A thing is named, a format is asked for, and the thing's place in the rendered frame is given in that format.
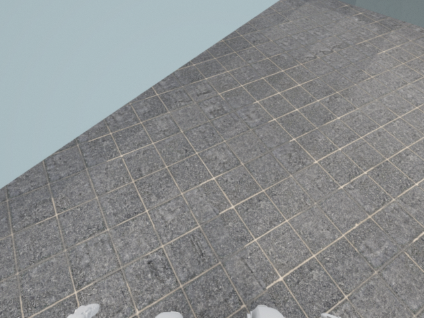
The robot left hand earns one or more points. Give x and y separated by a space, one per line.
87 311

